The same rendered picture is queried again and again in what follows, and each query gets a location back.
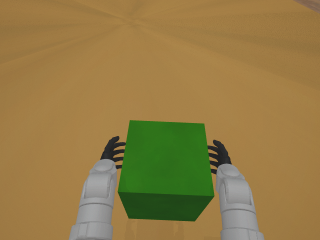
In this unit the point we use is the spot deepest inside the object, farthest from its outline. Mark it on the left robot hand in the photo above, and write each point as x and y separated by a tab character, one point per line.
109	151

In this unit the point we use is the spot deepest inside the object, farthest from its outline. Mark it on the robot right forearm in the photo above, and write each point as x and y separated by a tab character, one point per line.
237	208

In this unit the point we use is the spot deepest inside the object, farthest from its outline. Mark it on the right robot hand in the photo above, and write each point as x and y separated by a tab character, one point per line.
222	155

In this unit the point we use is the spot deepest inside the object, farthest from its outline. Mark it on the carton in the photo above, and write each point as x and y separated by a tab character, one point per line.
166	172

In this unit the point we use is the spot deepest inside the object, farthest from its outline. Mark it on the robot left forearm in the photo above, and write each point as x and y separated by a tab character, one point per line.
96	203

